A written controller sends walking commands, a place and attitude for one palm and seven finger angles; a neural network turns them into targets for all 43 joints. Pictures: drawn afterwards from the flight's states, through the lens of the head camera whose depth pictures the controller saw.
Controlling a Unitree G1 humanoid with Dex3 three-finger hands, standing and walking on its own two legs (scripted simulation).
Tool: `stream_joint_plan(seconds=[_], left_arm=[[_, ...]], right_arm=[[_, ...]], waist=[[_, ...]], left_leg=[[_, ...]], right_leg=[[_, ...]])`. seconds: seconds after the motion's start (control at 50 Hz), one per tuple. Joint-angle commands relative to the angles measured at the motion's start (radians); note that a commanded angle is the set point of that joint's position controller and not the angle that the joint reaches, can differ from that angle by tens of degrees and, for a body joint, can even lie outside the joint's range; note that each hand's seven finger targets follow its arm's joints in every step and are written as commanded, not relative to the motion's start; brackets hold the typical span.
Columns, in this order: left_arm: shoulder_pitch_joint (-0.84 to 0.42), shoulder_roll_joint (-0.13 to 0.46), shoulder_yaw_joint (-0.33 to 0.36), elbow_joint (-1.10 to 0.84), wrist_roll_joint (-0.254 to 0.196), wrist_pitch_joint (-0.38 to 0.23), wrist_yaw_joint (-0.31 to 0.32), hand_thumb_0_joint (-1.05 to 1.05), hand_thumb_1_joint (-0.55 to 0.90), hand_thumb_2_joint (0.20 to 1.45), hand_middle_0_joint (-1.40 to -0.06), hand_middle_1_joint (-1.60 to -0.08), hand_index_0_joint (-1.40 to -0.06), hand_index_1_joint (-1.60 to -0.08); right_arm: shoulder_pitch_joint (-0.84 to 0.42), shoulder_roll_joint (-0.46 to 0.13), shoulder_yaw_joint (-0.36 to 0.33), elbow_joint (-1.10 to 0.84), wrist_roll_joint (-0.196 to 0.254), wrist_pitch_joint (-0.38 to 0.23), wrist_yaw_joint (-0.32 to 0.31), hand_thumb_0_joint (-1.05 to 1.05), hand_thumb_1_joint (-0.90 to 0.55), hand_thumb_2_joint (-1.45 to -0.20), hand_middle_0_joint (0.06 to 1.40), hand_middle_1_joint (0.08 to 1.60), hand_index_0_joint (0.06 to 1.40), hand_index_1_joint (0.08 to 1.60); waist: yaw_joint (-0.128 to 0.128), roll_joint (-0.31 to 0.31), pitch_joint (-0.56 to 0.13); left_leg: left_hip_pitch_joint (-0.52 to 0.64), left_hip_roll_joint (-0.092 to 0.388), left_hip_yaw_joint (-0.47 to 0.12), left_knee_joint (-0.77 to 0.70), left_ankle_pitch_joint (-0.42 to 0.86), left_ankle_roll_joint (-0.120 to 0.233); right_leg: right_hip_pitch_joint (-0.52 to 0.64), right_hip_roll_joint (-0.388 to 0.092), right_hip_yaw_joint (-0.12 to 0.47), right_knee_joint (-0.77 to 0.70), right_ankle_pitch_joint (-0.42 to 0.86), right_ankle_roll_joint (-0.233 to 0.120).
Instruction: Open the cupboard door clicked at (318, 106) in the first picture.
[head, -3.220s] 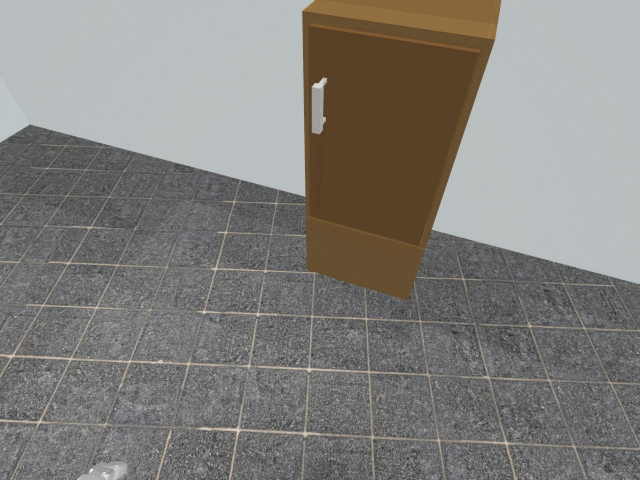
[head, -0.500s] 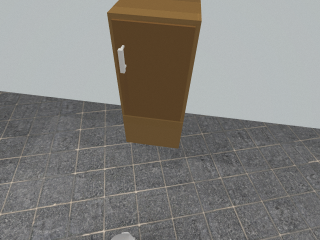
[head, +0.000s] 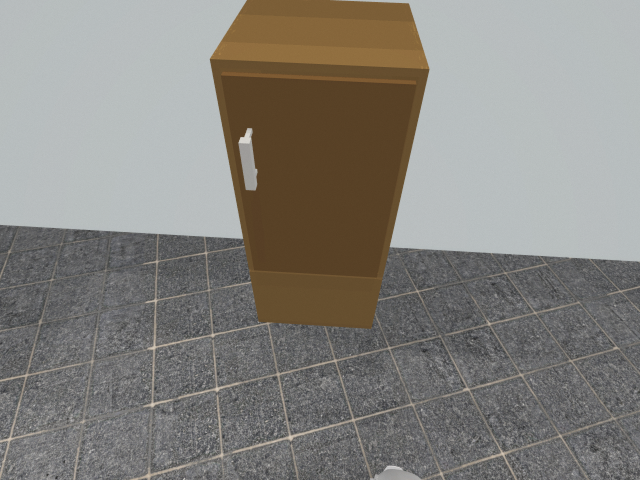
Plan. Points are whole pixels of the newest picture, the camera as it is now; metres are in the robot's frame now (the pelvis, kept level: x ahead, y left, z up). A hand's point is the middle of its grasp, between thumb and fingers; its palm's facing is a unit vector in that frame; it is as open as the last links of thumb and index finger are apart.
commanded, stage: take the last steps up to it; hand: left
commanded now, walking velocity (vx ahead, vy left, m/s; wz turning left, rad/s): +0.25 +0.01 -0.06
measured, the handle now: (250, 159) +0.74 +0.18 -0.02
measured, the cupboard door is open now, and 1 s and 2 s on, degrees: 0 0 0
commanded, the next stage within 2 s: come to a stop and stand still in 0.22 s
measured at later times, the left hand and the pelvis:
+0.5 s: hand (203, 460) +0.20 +0.19 -0.19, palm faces +0.04 -0.98 -0.18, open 7.2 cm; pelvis +0.17 +0.01 -0.01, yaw -1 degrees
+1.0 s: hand (227, 457) +0.20 +0.15 -0.17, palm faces -0.01 -0.97 -0.25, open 7.3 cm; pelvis +0.14 -0.04 -0.01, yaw -2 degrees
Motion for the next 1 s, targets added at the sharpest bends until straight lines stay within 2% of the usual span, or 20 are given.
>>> stream_joint_plan(seconds=[0.0, 0.06, 0.12, 0.14, 0.16, 0.18, 0.2, 0.24, 0.3, 0.42, 0.48, 0.52, 0.64, 0.78, 0.8, 0.82, 0.84, 0.88, 0.92, 0.98], left_arm=[[-0.069, 0.021, 0.006, -0.077, 0.001, -0.017, 0.003, 0.0, 0.9, 0.9, -0.2, -0.3, -0.2, -0.3], [-0.101, 0.015, 0.003, -0.088, 0.001, -0.026, 0.004, 0.0, 0.9, 0.9, -0.2, -0.3, -0.2, -0.3], [0.076, 0.035, 0.009, -0.033, 0.003, -0.048, 0.007, 0.0, 0.9, 0.9, -0.2, -0.3, -0.2, -0.3], [0.199, 0.088, 0.022, 0.009, 0.005, -0.06, 0.015, 0.0, 0.9, 0.9, -0.2, -0.3, -0.2, -0.3], [0.344, 0.19, 0.048, 0.039, 0.003, -0.072, 0.03, 0.0, 0.9, 0.9, -0.2, -0.3, -0.2, -0.3], [0.384, 0.233, 0.05, 0.055, -0.014, -0.069, 0.032, 0.0, 0.9, 0.9, -0.2, -0.3, -0.2, -0.3], [0.308, 0.218, 0.048, 0.044, -0.015, -0.067, 0.037, 0.0, 0.9, 0.9, -0.2, -0.3, -0.2, -0.3], [0.172, 0.124, 0.023, 0.016, -0.012, -0.064, 0.043, 0.0, 0.9, 0.9, -0.2, -0.3, -0.2, -0.3], [0.083, 0.073, 0.011, -0.014, 0.001, -0.068, 0.046, 0.0, 0.9, 0.9, -0.2, -0.3, -0.2, -0.3], [0.061, 0.109, -0.003, 0.009, -0.018, -0.024, 0.046, 0.0, 0.9, 0.9, -0.2, -0.3, -0.2, -0.3], [0.149, 0.075, -0.01, 0.011, -0.024, 0.011, 0.051, 0.0, 0.9, 0.9, -0.2, -0.3, -0.2, -0.3], [0.133, 0.103, -0.005, 0.008, -0.022, 0.026, 0.054, 0.0, 0.9, 0.9, -0.2, -0.3, -0.2, -0.3], [0.097, 0.1, 0.017, -0.037, -0.014, 0.041, 0.04, 0.0, 0.9, 0.9, -0.2, -0.3, -0.2, -0.3], [0.196, 0.08, 0.012, -0.035, -0.011, 0.028, 0.037, 0.0, 0.9, 0.9, -0.2, -0.3, -0.2, -0.3], [0.212, 0.115, 0.015, -0.033, -0.003, 0.022, 0.039, 0.0, 0.9, 0.9, -0.2, -0.3, -0.2, -0.3], [0.168, 0.189, 0.02, -0.05, 0.008, 0.012, 0.044, 0.0, 0.9, 0.9, -0.2, -0.3, -0.2, -0.3], [0.116, 0.232, 0.019, -0.075, 0.004, 0.015, 0.041, 0.0, 0.9, 0.9, -0.2, -0.3, -0.2, -0.3], [0.029, 0.199, 0.019, -0.087, 0.005, 0.014, 0.047, 0.0, 0.9, 0.9, -0.2, -0.3, -0.2, -0.3], [-0.015, 0.161, 0.009, -0.092, 0.003, 0.009, 0.045, 0.0, 0.9, 0.9, -0.2, -0.3, -0.2, -0.3], [0.048, 0.154, 0.007, -0.068, -0.001, 0.001, 0.048, 0.0, 0.9, 0.9, -0.2, -0.3, -0.2, -0.3]], right_arm=[[0.103, -0.133, -0.029, -0.005, -0.003, -0.015, -0.016, 0.0, -0.9, -0.9, 0.2, 0.3, 0.2, 0.3], [0.14, -0.127, -0.027, 0.018, -0.008, -0.01, -0.019, 0.0, -0.9, -0.9, 0.2, 0.3, 0.2, 0.3], [0.114, -0.138, -0.023, 0.02, 0.001, -0.007, -0.021, 0.0, -0.9, -0.9, 0.2, 0.3, 0.2, 0.3], [0.109, -0.126, -0.022, 0.011, 0.014, -0.013, -0.016, 0.0, -0.9, -0.9, 0.2, 0.3, 0.2, 0.3], [0.112, -0.087, -0.016, -0.025, 0.021, -0.021, -0.007, 0.0, -0.9, -0.9, 0.2, 0.3, 0.2, 0.3], [0.065, -0.108, -0.02, -0.048, 0.016, -0.015, -0.009, 0.0, -0.9, -0.9, 0.2, 0.3, 0.2, 0.3], [-0.009, -0.093, -0.022, -0.06, 0.011, -0.002, -0.008, 0.0, -0.9, -0.9, 0.2, 0.3, 0.2, 0.3], [-0.05, -0.074, -0.023, -0.075, 0.003, 0.019, 0.001, 0.0, -0.9, -0.9, 0.2, 0.3, 0.2, 0.3], [0.03, -0.03, -0.021, -0.063, -0.003, 0.047, 0.008, 0.0, -0.9, -0.9, 0.2, 0.3, 0.2, 0.3], [0.032, -0.087, -0.002, -0.042, 0.009, 0.042, -0.005, 0.0, -0.9, -0.9, 0.2, 0.3, 0.2, 0.3], [-0.048, -0.219, -0.026, -0.077, 0.01, 0.041, -0.025, 0.0, -0.9, -0.9, 0.2, 0.3, 0.2, 0.3], [-0.076, -0.233, -0.032, -0.086, 0.004, 0.053, -0.044, 0.0, -0.9, -0.9, 0.2, 0.3, 0.2, 0.3], [-0.167, -0.261, -0.067, -0.139, -0.002, 0.075, -0.047, 0.0, -0.9, -0.9, 0.2, 0.3, 0.2, 0.3], [-0.255, -0.248, -0.076, -0.171, 0.0, 0.087, -0.02, 0.0, -0.9, -0.9, 0.2, 0.3, 0.2, 0.3], [-0.245, -0.213, -0.072, -0.176, 0.008, 0.09, -0.015, 0.0, -0.9, -0.9, 0.2, 0.3, 0.2, 0.3], [-0.226, -0.139, -0.059, -0.19, 0.016, 0.097, -0.008, 0.0, -0.9, -0.9, 0.2, 0.3, 0.2, 0.3], [-0.269, -0.127, -0.051, -0.211, 0.013, 0.11, -0.001, 0.0, -0.9, -0.9, 0.2, 0.3, 0.2, 0.3], [-0.266, -0.137, -0.054, -0.194, 0.005, 0.128, 0.0, 0.0, -0.9, -0.9, 0.2, 0.3, 0.2, 0.3], [-0.184, -0.143, -0.054, -0.151, 0.004, 0.115, 0.003, 0.0, -0.9, -0.9, 0.2, 0.3, 0.2, 0.3], [-0.176, -0.121, -0.038, -0.136, 0.009, 0.099, -0.003, 0.0, -0.9, -0.9, 0.2, 0.3, 0.2, 0.3]], waist=[[-0.008, 0.062, 0.149], [-0.026, 0.067, 0.148], [0.059, 0.058, 0.021], [0.105, 0.013, -0.065], [0.138, -0.178, -0.167], [0.141, -0.121, -0.15], [0.135, -0.086, -0.095], [0.069, 0.01, 0.024], [-0.009, -0.07, 0.038], [-0.007, -0.038, -0.029], [0.028, 0.276, -0.021], [0.012, 0.29, -0.01], [0.002, 0.175, -0.101], [0.056, 0.183, -0.089], [0.06, 0.08, -0.065], [0.037, -0.171, -0.016], [0.056, -0.221, 0.031], [0.034, -0.225, 0.082], [0.0, -0.155, 0.072], [0.033, -0.111, 0.022]], left_leg=[[-0.007, 0.356, -0.234, -0.162, 0.148, 0.113], [0.016, 0.342, -0.208, -0.086, 0.3, 0.097], [0.016, 0.268, -0.105, 0.186, 0.593, 0.03], [-0.148, 0.231, -0.073, 0.369, 0.54, -0.009], [-0.411, 0.112, 0.002, 0.651, 0.117, -0.06], [-0.51, 0.068, -0.068, 0.876, -0.332, -0.073], [-0.55, 0.119, -0.16, 0.95, -0.312, -0.067], [-0.537, 0.181, -0.196, 0.903, -0.179, -0.074], [-0.362, 0.194, -0.162, 0.657, -0.139, -0.097], [-0.064, 0.139, -0.123, 0.132, 0.286, -0.127], [-0.071, 0.387, -0.326, 0.065, 0.852, 0.017], [-0.061, 0.427, -0.348, 0.044, 0.975, 0.09], [0.037, 0.409, -0.277, 0.092, 0.814, 0.104], [-0.19, 0.333, -0.23, 0.111, 0.311, 0.025], [-0.271, 0.266, -0.199, 0.178, 0.119, -0.022], [-0.37, 0.135, -0.113, 0.319, -0.154, -0.094], [-0.341, 0.093, -0.152, 0.468, -0.292, -0.101], [-0.327, 0.095, -0.223, 0.646, -0.243, -0.079], [-0.337, 0.095, -0.203, 0.686, -0.166, -0.084], [-0.313, 0.097, -0.176, 0.526, -0.197, -0.098]], right_leg=[[-0.065, -0.011, 0.009, -0.098, -0.009, -0.006], [0.0, 0.024, -0.024, -0.171, -0.046, -0.026], [0.297, 0.098, -0.085, -0.363, 0.061, -0.059], [0.554, 0.014, 0.02, -0.363, 0.155, -0.105], [0.791, -0.254, 0.371, -0.418, 0.358, -0.212], [0.764, -0.371, 0.494, -0.502, 0.476, -0.321], [0.644, -0.355, 0.486, -0.533, 0.345, -0.32], [0.425, -0.271, 0.314, -0.599, 0.18, -0.244], [0.224, -0.192, 0.109, -0.62, 0.216, -0.182], [0.25, -0.048, 0.007, -0.388, 0.283, -0.073], [0.235, 0.059, -0.032, -0.198, -0.138, 0.02], [0.172, 0.064, 0.044, 0.036, -0.358, 0.015], [0.068, 0.079, 0.087, 0.162, -0.298, 0.024], [0.355, 0.075, 0.01, -0.308, -0.034, 0.005], [0.409, 0.042, 0.051, -0.44, 0.044, 0.002], [0.353, -0.149, 0.297, -0.57, 0.026, -0.067], [0.18, -0.254, 0.364, -0.649, -0.077, -0.155], [0.067, -0.195, 0.353, -0.672, -0.214, -0.181], [0.129, -0.123, 0.231, -0.614, -0.092, -0.157], [0.27, -0.125, 0.21, -0.562, 0.103, -0.175]])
